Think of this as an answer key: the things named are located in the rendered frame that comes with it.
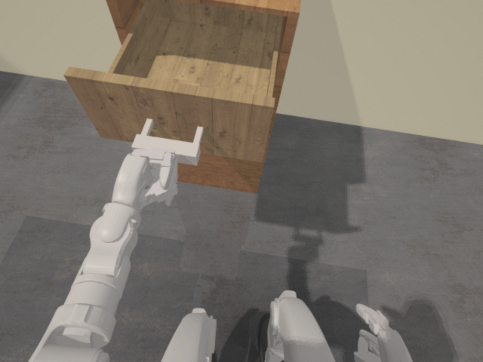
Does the robot right hand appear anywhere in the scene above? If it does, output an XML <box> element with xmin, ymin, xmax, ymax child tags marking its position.
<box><xmin>354</xmin><ymin>304</ymin><xmax>413</xmax><ymax>362</ymax></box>

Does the robot left hand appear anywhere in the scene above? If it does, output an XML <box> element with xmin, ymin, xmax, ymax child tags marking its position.
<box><xmin>112</xmin><ymin>147</ymin><xmax>178</xmax><ymax>213</ymax></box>

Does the robot left upper arm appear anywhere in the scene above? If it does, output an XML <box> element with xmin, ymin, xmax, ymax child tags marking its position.
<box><xmin>33</xmin><ymin>344</ymin><xmax>109</xmax><ymax>362</ymax></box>

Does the left robot forearm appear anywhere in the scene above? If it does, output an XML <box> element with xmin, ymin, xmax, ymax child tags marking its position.
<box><xmin>28</xmin><ymin>202</ymin><xmax>141</xmax><ymax>362</ymax></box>

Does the handle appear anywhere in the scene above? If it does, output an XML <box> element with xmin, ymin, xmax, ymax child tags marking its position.
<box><xmin>131</xmin><ymin>119</ymin><xmax>204</xmax><ymax>166</ymax></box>

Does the robot right shin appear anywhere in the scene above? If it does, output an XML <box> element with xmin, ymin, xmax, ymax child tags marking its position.
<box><xmin>265</xmin><ymin>290</ymin><xmax>297</xmax><ymax>362</ymax></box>

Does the left robot thigh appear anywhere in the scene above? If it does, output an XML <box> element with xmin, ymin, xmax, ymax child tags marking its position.
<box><xmin>161</xmin><ymin>313</ymin><xmax>217</xmax><ymax>362</ymax></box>

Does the cabinet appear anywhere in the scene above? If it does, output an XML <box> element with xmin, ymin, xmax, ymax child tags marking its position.
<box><xmin>106</xmin><ymin>0</ymin><xmax>301</xmax><ymax>194</ymax></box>

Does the drawer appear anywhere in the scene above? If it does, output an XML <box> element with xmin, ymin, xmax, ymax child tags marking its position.
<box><xmin>64</xmin><ymin>0</ymin><xmax>283</xmax><ymax>163</ymax></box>

